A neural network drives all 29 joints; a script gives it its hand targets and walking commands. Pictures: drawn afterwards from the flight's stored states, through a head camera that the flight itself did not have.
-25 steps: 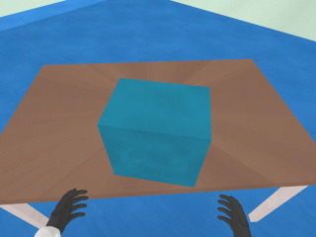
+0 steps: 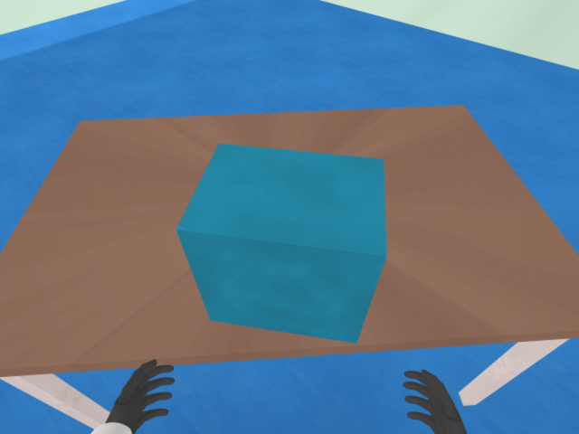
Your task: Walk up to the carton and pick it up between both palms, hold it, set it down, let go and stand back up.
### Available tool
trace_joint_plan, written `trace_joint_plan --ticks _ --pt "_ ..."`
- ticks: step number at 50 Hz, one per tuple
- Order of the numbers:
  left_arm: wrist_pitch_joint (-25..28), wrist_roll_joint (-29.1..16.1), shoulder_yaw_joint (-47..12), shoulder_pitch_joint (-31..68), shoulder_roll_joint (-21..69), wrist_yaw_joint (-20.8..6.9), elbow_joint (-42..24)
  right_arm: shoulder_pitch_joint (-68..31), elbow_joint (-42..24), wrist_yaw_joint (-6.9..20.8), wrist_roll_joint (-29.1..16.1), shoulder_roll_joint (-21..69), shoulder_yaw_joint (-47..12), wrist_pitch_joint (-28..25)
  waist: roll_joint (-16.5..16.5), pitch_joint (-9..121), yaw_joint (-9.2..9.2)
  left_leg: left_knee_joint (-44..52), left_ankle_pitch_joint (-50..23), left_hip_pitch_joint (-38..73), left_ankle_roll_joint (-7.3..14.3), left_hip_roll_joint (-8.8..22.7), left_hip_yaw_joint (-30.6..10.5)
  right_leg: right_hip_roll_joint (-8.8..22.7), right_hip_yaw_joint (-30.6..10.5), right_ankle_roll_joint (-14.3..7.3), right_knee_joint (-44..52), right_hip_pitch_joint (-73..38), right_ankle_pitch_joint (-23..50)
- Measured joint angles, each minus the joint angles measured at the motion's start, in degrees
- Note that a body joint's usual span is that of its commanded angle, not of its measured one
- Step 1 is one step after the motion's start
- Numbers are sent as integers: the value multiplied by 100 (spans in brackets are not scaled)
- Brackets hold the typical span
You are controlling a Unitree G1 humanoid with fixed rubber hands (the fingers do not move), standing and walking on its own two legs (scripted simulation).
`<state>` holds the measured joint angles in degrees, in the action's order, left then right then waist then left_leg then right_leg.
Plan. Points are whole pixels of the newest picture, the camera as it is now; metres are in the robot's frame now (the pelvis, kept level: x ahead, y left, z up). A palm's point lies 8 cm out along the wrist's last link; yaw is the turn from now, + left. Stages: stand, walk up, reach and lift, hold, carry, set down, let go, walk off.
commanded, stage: let go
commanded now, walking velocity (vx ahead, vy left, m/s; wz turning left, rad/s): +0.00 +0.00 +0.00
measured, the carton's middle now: (289, 246) +0.43 +0.01 -0.01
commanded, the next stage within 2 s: stand in 0.40 s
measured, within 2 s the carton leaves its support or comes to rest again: neither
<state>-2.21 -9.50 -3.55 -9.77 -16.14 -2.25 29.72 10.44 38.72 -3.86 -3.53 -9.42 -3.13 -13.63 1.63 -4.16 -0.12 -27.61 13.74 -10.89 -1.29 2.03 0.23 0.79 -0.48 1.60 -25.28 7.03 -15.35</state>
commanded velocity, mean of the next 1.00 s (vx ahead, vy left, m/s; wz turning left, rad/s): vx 0.00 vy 0.00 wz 0.00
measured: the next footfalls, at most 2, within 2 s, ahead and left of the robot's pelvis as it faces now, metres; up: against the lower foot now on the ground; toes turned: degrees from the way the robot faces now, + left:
none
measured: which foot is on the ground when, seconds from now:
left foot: down 0.00-1.00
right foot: down 0.00-1.00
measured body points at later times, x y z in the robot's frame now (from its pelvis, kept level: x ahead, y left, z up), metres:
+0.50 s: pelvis +0.00 +0.00 +0.00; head +0.02 -0.01 +0.45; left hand +0.18 +0.23 -0.08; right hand +0.16 -0.24 -0.10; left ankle +0.01 +0.13 -0.74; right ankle -0.02 -0.14 -0.74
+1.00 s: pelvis +0.01 +0.00 +0.00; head +0.01 +0.00 +0.45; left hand +0.14 +0.29 -0.09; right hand +0.12 -0.32 -0.11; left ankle +0.01 +0.13 -0.74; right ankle -0.02 -0.14 -0.74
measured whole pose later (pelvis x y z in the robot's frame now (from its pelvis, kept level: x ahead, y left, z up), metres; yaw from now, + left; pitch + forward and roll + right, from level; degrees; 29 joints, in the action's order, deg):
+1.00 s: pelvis +0.01 +0.00 +0.00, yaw +0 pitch -2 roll -1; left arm -0.8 -1.1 -3.5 -12.2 -23.5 -0.8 40.7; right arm 9.1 53.5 0.8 -0.8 -24.5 -2.2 -1.7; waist 0.4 -2.2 -0.1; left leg -27.4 14.3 -10.8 -1.3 2.2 0.2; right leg 0.7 -0.5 1.5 -25.3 7.0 -15.9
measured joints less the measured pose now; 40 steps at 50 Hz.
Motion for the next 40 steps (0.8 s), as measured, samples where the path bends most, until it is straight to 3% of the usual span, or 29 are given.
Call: trace_joint_plan --ticks 21,26,40 --pt "-547 410 0 1 258 249 -1 -150 402 281 223 -258 93 99 -21 -12 0 22 7 12 -9 12 0 -11 1 -11 0 0 -16" --pt "-201 805 5 -82 4 264 53 -158 647 357 265 -635 98 574 -34 33 1 23 14 13 -9 12 0 -12 1 -12 0 -1 -20" --pt "135 839 2 -237 -732 142 733 -125 1367 456 277 -1538 92 1116 -100 75 0 23 50 12 -8 12 0 -11 1 -12 0 0 -55"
